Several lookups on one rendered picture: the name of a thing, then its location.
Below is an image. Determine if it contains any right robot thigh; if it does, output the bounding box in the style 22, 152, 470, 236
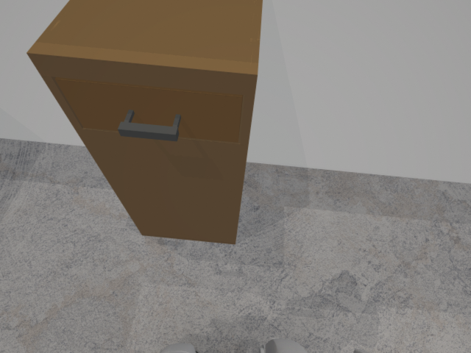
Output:
259, 338, 307, 353

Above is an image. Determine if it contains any drawer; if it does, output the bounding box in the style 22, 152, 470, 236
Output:
55, 77, 243, 143

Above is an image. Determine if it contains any handle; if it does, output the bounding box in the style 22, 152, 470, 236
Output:
118, 110, 181, 141

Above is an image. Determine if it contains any cabinet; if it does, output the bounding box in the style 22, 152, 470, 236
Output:
27, 0, 263, 244

